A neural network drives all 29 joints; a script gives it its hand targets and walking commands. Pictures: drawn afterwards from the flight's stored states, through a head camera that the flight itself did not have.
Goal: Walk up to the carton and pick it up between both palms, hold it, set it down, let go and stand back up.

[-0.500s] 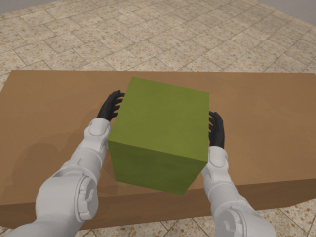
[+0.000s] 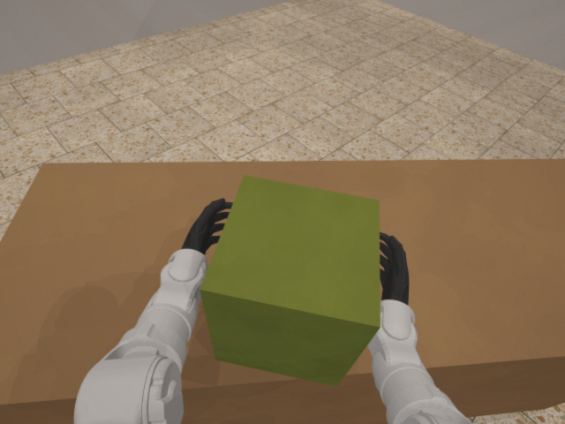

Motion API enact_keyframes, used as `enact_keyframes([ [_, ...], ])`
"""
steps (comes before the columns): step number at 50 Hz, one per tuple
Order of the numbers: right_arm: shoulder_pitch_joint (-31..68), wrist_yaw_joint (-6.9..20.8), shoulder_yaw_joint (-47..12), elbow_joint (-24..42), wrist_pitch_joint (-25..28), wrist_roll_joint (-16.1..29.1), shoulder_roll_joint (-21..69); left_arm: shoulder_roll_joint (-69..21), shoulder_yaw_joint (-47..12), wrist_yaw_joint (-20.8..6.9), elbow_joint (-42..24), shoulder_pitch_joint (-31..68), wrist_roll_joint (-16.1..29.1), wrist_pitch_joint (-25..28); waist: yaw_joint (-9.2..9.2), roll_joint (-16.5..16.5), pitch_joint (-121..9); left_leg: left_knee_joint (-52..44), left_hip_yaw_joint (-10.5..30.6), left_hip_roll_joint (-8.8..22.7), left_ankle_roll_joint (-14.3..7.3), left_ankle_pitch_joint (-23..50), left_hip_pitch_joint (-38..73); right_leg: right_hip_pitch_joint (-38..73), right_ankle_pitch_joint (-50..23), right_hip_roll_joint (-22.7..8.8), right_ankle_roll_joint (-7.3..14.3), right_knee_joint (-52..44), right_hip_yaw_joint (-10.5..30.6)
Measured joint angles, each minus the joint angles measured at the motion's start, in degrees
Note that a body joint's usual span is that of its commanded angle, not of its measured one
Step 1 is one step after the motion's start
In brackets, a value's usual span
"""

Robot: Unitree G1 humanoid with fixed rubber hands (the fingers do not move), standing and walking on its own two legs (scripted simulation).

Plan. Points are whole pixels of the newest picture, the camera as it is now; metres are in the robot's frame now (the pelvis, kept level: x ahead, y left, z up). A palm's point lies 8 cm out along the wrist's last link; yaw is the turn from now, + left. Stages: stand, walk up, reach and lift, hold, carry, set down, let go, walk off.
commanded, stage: reach and lift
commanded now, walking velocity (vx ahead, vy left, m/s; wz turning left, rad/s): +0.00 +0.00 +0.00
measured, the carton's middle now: (292, 284) +0.34 -0.07 -0.02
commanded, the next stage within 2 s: none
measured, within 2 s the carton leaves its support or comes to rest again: leaves its support in 1.04 s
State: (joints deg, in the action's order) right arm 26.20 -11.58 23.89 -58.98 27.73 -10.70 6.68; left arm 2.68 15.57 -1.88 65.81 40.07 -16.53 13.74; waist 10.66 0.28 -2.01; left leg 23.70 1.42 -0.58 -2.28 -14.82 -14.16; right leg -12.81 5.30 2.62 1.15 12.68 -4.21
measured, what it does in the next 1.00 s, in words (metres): stands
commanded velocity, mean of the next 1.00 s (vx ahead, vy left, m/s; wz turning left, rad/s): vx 0.00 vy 0.00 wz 0.00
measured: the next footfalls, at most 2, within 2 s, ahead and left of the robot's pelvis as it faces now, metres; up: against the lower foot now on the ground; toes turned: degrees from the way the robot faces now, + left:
none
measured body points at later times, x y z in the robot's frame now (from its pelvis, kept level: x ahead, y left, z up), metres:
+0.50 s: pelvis -0.01 +0.00 +0.00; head +0.04 +0.03 +0.45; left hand +0.42 +0.07 +0.03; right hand +0.30 -0.22 +0.01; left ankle -0.04 +0.09 -0.75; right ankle +0.01 -0.11 -0.75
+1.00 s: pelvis -0.02 -0.01 +0.00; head +0.03 +0.02 +0.44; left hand +0.41 +0.07 +0.04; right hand +0.30 -0.22 +0.01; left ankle -0.04 +0.09 -0.75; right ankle +0.01 -0.11 -0.75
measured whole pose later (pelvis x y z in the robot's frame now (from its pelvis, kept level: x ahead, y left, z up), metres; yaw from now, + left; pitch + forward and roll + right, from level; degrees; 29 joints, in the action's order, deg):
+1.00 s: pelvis -0.02 -0.01 +0.00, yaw -1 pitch +11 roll -2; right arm 28.1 -13.1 21.6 -62.0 32.1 -6.4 6.0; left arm 4.3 9.9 -1.3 60.9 40.6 -16.2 11.5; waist 9.2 0.3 -6.5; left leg 24.6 0.6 0.2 -1.5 -12.8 -23.0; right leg -20.6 1.8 3.1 2.0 11.1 -4.5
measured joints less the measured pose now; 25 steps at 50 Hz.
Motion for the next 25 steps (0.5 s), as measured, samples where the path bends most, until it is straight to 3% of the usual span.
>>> enact_keyframes([
  [25,1.7,-0.7,-1.0,-1.2,1.2,1.8,-0.6,-0.3,-0.2,-0.9,-5.6,0.2,-1.5,-3.6,-0.83,1.2,0.0,-0.7,-0.8,0.2,0.0,1.4,-2.7,-2.3,-2.2,0.0,0.2,-1.8,0.3],
])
